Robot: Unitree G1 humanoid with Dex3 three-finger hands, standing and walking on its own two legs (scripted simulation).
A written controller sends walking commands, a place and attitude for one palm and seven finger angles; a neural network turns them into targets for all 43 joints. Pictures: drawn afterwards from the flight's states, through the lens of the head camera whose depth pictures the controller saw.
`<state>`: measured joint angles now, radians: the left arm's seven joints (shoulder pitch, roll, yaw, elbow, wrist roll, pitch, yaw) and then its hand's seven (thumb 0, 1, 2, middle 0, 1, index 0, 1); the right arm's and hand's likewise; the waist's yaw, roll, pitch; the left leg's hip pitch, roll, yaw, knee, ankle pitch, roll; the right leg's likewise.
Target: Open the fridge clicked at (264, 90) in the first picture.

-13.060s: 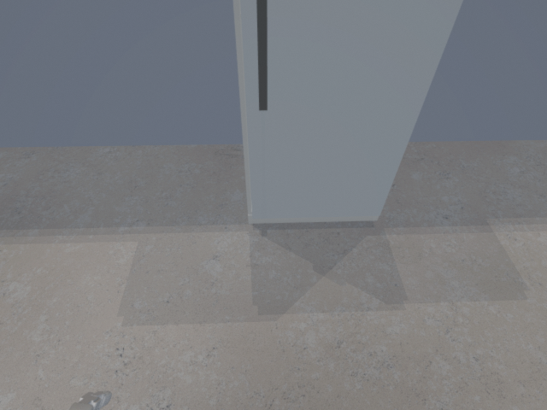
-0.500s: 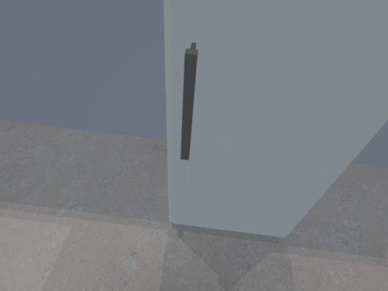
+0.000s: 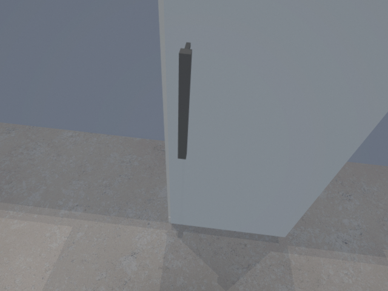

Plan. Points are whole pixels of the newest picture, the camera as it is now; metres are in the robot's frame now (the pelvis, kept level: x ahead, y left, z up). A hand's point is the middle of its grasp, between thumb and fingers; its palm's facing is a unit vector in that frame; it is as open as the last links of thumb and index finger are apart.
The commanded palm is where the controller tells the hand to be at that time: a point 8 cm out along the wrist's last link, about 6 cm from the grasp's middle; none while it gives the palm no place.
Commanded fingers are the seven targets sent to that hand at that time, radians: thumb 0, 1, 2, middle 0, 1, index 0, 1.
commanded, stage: look again from close up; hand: left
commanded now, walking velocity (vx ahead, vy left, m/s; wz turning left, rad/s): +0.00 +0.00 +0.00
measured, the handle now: (184, 108) +0.55 +0.07 +0.09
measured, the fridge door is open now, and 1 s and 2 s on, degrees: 0 0 0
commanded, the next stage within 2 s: raise the hand to about handle height in 1.30 s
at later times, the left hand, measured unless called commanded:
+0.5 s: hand out of the picture -0.03 +0.14 -0.18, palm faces +0.06 -0.99 -0.12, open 7.4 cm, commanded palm none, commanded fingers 0.00 0.90 0.90 -0.20 -0.30 -0.20 -0.30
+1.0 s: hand out of the picture +0.01 +0.14 -0.18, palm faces +0.04 -0.99 -0.13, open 7.4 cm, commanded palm none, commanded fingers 0.00 0.90 0.90 -0.20 -0.30 -0.20 -0.30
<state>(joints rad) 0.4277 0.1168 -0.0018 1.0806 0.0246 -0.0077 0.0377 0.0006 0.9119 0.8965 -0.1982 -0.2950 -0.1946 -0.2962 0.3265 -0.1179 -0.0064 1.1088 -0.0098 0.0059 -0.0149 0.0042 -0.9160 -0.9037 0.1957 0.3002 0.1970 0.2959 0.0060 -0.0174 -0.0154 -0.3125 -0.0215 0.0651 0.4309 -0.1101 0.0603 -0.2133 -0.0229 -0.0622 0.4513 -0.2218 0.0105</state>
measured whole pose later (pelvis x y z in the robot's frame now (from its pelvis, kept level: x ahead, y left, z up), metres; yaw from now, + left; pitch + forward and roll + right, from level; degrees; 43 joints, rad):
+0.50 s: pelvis +0.01 -0.01 +0.00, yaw +0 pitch +0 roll -1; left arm 0.41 0.11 0.00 1.07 0.02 -0.01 0.04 0.00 0.91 0.90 -0.20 -0.29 -0.19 -0.30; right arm 0.33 -0.10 -0.01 1.11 -0.01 0.00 -0.02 0.00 -0.92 -0.90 0.20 0.30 0.20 0.30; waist 0.00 -0.02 0.00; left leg -0.33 -0.01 0.06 0.45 -0.13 0.05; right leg -0.22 -0.01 -0.07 0.45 -0.23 0.00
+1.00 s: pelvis +0.03 -0.01 +0.00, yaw +0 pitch +0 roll -1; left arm 0.37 0.12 0.00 1.08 0.02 -0.02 0.04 0.00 0.91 0.90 -0.20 -0.29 -0.19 -0.30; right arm 0.31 -0.12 0.00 1.12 -0.01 -0.01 -0.02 0.01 -0.93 -0.90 0.20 0.30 0.20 0.30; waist 0.00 -0.03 0.01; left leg -0.27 -0.02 0.07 0.42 -0.15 0.05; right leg -0.16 -0.02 -0.06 0.42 -0.25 0.01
